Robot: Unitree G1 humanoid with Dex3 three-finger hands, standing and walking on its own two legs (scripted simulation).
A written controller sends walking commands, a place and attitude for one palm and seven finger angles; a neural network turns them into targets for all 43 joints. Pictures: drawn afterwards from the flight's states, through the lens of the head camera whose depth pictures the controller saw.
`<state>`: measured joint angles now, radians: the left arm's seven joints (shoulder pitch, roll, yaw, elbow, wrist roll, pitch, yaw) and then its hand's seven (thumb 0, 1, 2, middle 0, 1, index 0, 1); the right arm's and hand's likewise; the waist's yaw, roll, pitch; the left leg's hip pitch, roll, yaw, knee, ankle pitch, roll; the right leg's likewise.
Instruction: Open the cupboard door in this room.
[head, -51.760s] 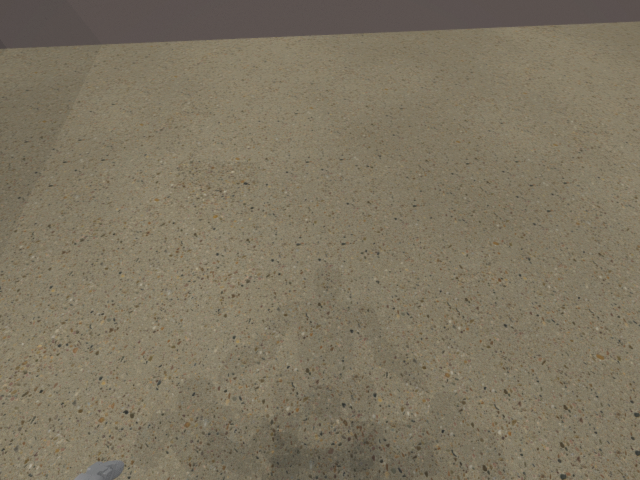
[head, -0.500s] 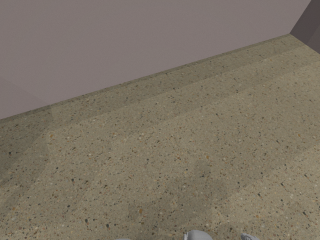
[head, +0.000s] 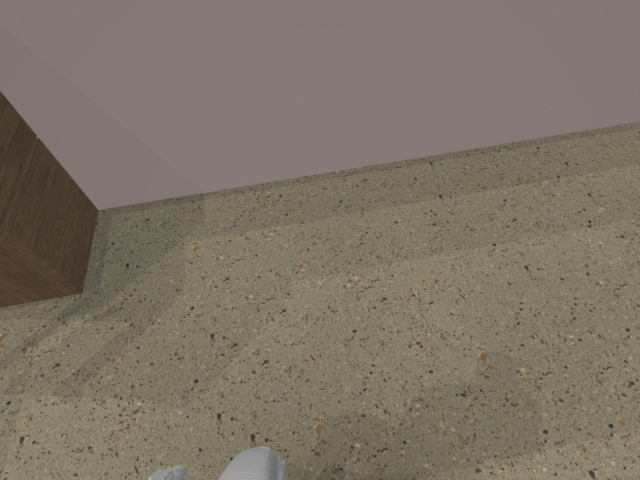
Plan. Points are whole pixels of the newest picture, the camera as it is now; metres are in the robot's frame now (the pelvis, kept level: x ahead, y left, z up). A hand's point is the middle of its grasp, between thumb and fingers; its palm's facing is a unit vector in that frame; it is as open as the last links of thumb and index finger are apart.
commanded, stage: turn to face it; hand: left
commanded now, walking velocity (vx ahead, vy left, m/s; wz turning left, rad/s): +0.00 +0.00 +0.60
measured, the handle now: out of the picture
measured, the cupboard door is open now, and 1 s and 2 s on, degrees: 40 40 40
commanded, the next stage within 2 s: take the last steps up to it in 1.42 s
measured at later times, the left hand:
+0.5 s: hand out of the picture +0.08 +0.23 -0.16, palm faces +0.28 -0.92 -0.28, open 7.4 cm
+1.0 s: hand out of the picture -0.05 +0.18 -0.19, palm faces +0.60 -0.76 -0.25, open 7.3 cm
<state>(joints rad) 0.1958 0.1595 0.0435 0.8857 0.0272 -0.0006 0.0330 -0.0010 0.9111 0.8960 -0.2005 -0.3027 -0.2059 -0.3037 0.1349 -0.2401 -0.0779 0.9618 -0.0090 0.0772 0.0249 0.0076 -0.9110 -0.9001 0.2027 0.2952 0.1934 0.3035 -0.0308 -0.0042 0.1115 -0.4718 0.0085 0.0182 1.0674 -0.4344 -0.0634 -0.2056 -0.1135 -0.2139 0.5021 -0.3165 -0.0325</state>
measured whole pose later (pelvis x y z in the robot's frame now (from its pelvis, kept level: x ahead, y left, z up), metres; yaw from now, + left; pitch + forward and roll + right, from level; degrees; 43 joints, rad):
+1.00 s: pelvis +0.04 +0.00 -0.02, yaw +36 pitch +1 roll +1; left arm 0.27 0.23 0.07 0.92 0.03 0.02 0.02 0.00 0.91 0.90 -0.20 -0.30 -0.21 -0.30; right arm 0.09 -0.23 -0.06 0.93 -0.01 0.04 0.03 0.01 -0.91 -0.90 0.20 0.30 0.19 0.30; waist 0.01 -0.05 0.10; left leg -0.30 0.01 0.09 0.59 -0.27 0.01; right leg -0.26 -0.19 -0.30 0.70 -0.41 0.04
